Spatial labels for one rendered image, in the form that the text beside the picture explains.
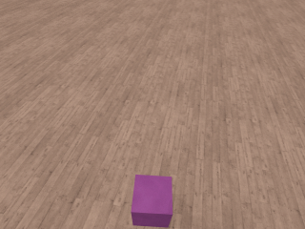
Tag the carton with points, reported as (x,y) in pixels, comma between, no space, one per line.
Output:
(152,201)

